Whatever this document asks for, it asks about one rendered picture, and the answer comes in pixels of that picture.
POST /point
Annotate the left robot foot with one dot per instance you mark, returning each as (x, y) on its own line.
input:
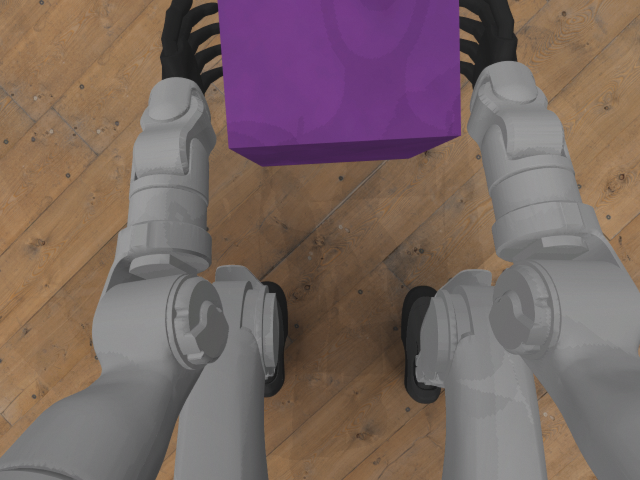
(274, 383)

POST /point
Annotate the robot left hand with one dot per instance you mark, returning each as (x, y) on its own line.
(178, 56)

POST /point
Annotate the left robot forearm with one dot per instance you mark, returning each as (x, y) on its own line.
(166, 231)

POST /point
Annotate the robot right upper arm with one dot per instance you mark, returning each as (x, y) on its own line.
(576, 324)

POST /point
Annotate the right robot forearm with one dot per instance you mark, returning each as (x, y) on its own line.
(530, 177)

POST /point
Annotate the carton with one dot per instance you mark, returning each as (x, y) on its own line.
(329, 81)

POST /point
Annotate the robot left upper arm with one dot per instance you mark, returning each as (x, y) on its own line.
(153, 339)

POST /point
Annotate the robot right hand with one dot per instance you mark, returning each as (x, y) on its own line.
(495, 35)

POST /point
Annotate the left robot thigh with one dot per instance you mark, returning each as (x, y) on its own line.
(221, 425)

